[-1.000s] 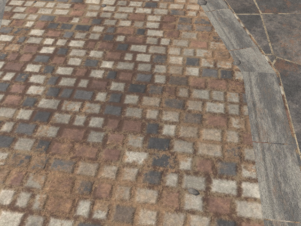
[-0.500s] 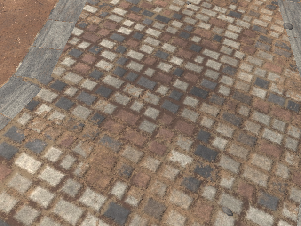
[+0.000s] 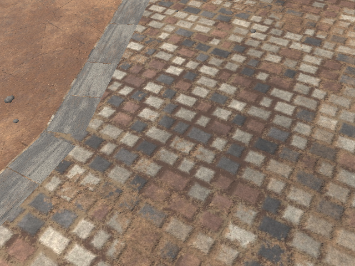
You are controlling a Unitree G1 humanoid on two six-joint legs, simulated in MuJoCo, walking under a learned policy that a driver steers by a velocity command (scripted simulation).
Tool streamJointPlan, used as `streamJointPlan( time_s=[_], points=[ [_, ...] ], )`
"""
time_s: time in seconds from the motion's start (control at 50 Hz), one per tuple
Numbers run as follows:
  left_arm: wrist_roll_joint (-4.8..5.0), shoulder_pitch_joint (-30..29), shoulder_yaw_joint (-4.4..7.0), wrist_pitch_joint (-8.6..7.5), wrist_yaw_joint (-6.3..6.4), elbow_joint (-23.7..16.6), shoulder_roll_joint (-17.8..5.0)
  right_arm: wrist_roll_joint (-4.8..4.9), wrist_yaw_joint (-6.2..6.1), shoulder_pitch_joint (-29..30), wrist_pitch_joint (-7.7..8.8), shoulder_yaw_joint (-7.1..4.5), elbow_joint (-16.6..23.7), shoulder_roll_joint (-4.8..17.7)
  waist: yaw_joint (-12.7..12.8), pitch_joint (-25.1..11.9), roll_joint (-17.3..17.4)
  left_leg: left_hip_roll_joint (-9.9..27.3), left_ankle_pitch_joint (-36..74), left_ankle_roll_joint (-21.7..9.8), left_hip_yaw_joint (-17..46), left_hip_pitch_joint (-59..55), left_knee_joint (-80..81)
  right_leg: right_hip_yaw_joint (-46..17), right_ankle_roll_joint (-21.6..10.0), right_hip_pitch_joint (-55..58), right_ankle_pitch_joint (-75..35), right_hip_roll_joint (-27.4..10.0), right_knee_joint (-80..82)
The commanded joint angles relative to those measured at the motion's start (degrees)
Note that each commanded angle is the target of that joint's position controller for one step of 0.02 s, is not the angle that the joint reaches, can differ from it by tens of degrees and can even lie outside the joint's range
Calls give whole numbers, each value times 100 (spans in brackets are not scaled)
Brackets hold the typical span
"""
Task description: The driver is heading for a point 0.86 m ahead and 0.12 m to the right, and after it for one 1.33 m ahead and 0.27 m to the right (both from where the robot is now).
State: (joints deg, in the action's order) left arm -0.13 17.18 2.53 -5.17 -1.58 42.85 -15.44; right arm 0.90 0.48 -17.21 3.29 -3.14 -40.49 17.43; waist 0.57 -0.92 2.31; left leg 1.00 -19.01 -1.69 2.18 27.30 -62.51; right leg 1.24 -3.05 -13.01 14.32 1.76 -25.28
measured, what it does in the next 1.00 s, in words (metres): walks ahead: left foot, then right foot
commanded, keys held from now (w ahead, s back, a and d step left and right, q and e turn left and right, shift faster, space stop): w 0.52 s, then w+e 0.48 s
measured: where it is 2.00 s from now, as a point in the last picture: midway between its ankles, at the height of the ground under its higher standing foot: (232, 148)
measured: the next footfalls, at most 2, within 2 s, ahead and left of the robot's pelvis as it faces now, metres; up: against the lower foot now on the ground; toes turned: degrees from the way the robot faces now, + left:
left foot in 0.34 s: +0.36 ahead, +0.14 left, +0.00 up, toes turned +1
right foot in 0.88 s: +0.65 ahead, -0.11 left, +0.00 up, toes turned -11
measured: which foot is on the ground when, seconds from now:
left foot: up 0.00-0.32, down 0.34-0.90, up 0.92-1.00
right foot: down 0.00-0.36, up 0.38-0.86, down 0.88-1.00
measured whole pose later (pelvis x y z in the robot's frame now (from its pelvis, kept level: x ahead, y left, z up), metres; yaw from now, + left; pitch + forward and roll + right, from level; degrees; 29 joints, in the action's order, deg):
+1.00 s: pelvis +0.56 -0.02 -0.01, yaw -13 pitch +2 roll +1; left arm 0.7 11.2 3.2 -3.1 -2.0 37.3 -17.2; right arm 0.5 0.5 -14.7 5.7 -2.1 -45.6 17.3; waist -0.4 3.1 0.2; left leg 1.2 -23.0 -0.4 1.5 20.3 -68.4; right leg 0.4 -5.2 -23.5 9.4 4.4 -31.0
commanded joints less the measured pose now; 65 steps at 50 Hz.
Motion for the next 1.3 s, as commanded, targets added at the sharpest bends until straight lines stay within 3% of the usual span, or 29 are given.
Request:
streamJointPlan(
  time_s=[0.02,0.14,0.22,0.28,0.32,0.34,0.36,0.38,0.4,0.42,0.44,0.46,0.5,0.58,0.68,0.78,0.84,0.86,0.88,0.9,0.92,0.94,0.96,0.98,1.0,1.08,1.18,1.24,1.3],
  points=[
    [2,63,170,-66,50,-301,-787,-41,27,485,119,-114,545,372,87,304,-844,463,622,123,139,1682,186,-1809,-950,1010,-286,-1467,1616],
    [83,409,206,16,149,-32,-1003,-45,92,1440,177,46,719,31,356,414,-674,307,2064,313,-189,1106,2302,-711,-787,792,-1740,-1168,1703],
    [147,756,229,94,166,180,-1085,32,226,2000,229,43,862,102,471,598,-676,168,2318,168,-199,852,3059,-728,-761,1117,-1757,-1449,1637],
    [165,742,278,178,199,262,-1194,20,282,1913,251,-32,876,306,230,468,-754,35,1783,-101,-227,498,3341,-699,-606,1655,-2855,-1634,1186],
    [147,610,287,245,234,248,-1253,-11,216,851,228,-218,591,645,-406,-275,-806,-278,1632,-399,-512,-1062,3503,-411,-420,1616,-4632,-1395,-145],
    [74,600,210,252,257,169,-1103,-26,144,-113,196,-330,354,908,-839,-972,-702,119,1716,-642,-145,-2696,3291,-275,-239,765,-4045,-1163,-1436],
    [-28,1198,1,167,227,-42,-421,-169,91,-771,168,-450,261,1534,-646,-1980,633,1721,1273,-1433,2289,-5053,3199,-82,127,-1419,-1119,-338,-3763],
    [76,1286,-37,41,189,48,-451,-69,121,-896,159,-367,179,1210,-670,-2588,1320,2221,266,-1881,4231,-5415,4234,-776,218,-2401,1820,146,-4842],
    [247,662,119,-41,143,-89,-996,-18,107,-501,147,-253,185,862,-708,-1511,793,1969,-191,-1559,3493,-4674,4447,-875,166,-3014,1602,-251,-5159],
    [286,165,113,-86,126,-236,-1018,-17,90,-130,134,-198,212,700,-591,-803,421,1720,55,-1359,2648,-3780,4565,-665,116,-3049,1084,-538,-4946],
    [191,-53,107,-87,137,-269,-936,-63,106,195,139,-147,205,570,-386,-325,53,1474,588,-1262,2109,-2924,4760,-554,145,-2863,679,-747,-4577],
    [113,-8,142,-35,146,-239,-911,-121,121,413,170,-104,223,423,-176,-135,127,1257,1005,-1198,1715,-2362,4945,-585,174,-2538,377,-923,-4265],
    [99,283,104,88,140,-139,-691,-124,131,558,239,-116,172,412,60,-90,272,1123,1392,-1282,1350,-1782,5273,-549,286,-2091,129,-1009,-4051],
    [74,-199,69,195,173,-275,-562,-134,67,440,340,-171,-97,589,23,274,107,1078,1874,-1282,551,-1563,5613,-543,489,-2495,-798,-1089,-3153],
    [128,-1119,3,110,41,-519,-396,-118,2,116,317,-192,-335,787,-387,462,-23,989,1993,-955,-266,-1900,5692,-336,355,-2299,-2165,-796,-1491],
    [132,-1719,3,106,-140,-911,-414,-38,-32,-224,131,-235,-608,882,-570,614,-82,1385,2483,-801,-483,-3179,5266,-242,77,-2822,-1602,-650,-869],
    [97,-1375,112,135,-209,-1013,-624,-14,-115,-79,-15,-294,-572,1078,-253,205,175,1394,4979,-579,-742,-3529,4229,239,-205,-2082,-655,-229,-835],
    [95,-745,235,156,-192,-898,-822,-21,-157,-4,-75,-302,-535,1117,118,-199,198,1276,5808,-458,-915,-3414,3326,404,-347,-1230,-595,20,-735],
    [120,172,417,181,-123,-689,-1142,-46,-210,1,-96,-257,-473,1028,571,-712,29,1048,5583,-253,-1098,-2694,2031,234,-568,228,-894,108,-551],
    [90,848,607,221,-22,-629,-1836,-180,-195,-433,16,-80,-206,554,558,-1505,-1057,447,3053,87,-1165,-432,-188,-2097,-1391,2604,-850,-1291,-609],
    [169,805,537,189,-34,-713,-1741,-238,-80,-481,229,63,-139,280,376,-2231,-1594,-567,-1330,273,-128,1164,-1562,-4869,-2179,3714,-133,-2175,449],
    [115,784,406,176,-30,-724,-1300,-5,30,66,391,-76,-46,800,643,-1862,-1080,-160,-1095,151,508,1784,-1827,-4365,-1840,3562,214,-2014,675],
    [89,527,365,161,-9,-729,-1136,105,62,476,477,-50,106,792,568,-1117,-743,80,-632,64,387,1908,-1525,-3542,-1612,2800,-85,-1792,710],
    [83,176,334,159,-1,-779,-1047,10,29,617,504,-35,140,708,321,-589,-233,295,-292,73,317,1732,-951,-2945,-1463,1909,-703,-1554,781],
    [45,-94,285,153,13,-855,-902,-101,-10,621,464,-82,125,759,120,-348,-235,456,-71,125,302,1345,-495,-2539,-1382,1259,-1307,-1374,894],
    [54,-260,306,129,108,-904,-971,-193,-46,454,240,-55,135,533,-173,-128,-465,453,352,493,153,797,368,-1954,-1461,142,-2130,-1072,1234],
    [119,93,370,208,243,-716,-1140,-159,-8,1559,263,61,386,269,226,81,-639,74,2210,638,57,272,2544,-1500,-1009,-317,-1433,-621,1137],
    [166,362,390,254,253,-579,-1158,-67,54,1910,323,20,504,400,351,92,-718,-72,2383,567,191,47,3113,-1903,-904,-52,-1003,-774,906],
    [142,398,373,292,279,-500,-1048,-51,107,1760,394,-73,471,607,235,57,-886,-27,1943,347,289,-117,3413,-2323,-789,510,-892,-1037,450]
  ],
)
Velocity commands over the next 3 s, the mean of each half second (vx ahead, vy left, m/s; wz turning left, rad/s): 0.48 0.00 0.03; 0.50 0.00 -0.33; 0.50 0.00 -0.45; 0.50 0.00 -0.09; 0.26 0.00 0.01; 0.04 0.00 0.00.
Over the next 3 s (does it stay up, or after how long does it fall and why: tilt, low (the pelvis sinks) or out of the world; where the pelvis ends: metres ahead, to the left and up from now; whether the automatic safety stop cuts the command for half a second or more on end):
stays up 1.30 -0.32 -0.01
